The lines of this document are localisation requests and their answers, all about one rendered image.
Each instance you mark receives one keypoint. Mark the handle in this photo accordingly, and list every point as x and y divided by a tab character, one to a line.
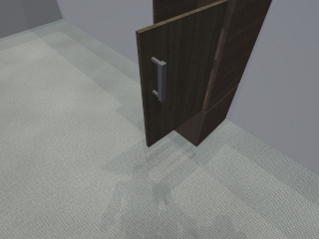
161	93

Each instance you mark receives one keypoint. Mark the cupboard door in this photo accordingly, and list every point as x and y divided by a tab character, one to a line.
187	43

